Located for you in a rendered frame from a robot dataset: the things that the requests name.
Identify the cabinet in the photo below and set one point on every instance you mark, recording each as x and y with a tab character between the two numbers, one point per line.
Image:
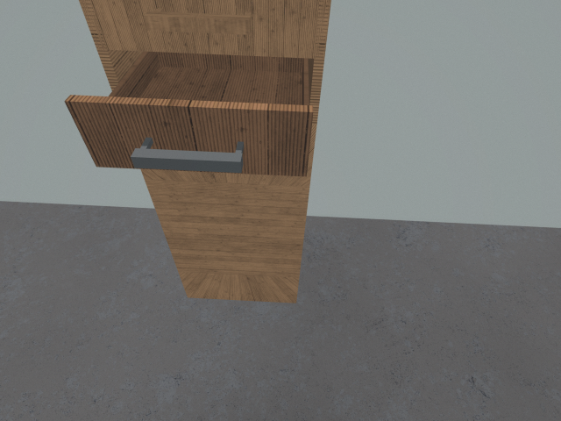
232	236

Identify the handle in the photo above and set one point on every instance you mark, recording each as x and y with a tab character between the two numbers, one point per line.
145	157
197	22

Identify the drawer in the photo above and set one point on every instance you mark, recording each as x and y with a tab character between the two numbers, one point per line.
203	102

